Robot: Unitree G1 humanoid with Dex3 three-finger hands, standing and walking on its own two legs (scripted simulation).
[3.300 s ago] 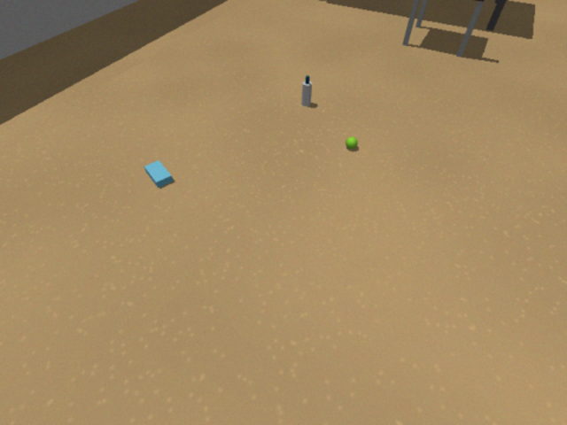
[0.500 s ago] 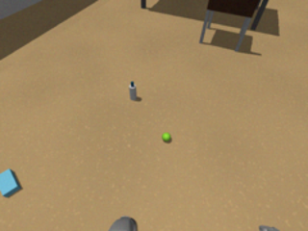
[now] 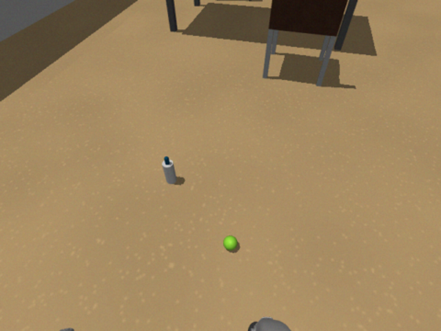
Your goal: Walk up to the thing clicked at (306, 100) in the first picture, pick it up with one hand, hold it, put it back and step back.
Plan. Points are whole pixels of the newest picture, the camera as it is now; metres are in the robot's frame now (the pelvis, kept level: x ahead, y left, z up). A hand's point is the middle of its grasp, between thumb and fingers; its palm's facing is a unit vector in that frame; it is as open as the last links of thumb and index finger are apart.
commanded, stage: walk up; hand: left
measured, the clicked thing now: (168, 169) +1.05 +0.25 -0.66
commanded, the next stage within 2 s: none
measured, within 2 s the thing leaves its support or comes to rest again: neither
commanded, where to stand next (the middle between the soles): +0.71 +0.04 m, yaw +0 degrees
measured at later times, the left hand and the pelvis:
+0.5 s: hand (75, 314) +0.21 +0.30 -0.14, palm faces +0.06 -0.93 -0.37, open 7.4 cm; pelvis +0.20 +0.02 +0.00, yaw +3 degrees
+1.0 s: hand (93, 213) +0.44 +0.32 -0.13, palm faces -0.08 -0.93 -0.36, open 7.4 cm; pelvis +0.37 +0.05 +0.01, yaw -2 degrees
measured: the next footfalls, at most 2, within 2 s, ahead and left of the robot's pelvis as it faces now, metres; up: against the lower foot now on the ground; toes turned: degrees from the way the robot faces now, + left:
right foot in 0.02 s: +0.18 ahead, -0.13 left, +0.00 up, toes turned -5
left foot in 0.52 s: +0.36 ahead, +0.15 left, +0.00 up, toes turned +7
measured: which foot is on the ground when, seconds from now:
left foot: down 0.00-0.06, up 0.08-0.50, down 0.52-1.00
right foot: up 0.00-0.00, down 0.02-0.54, up 0.56-1.00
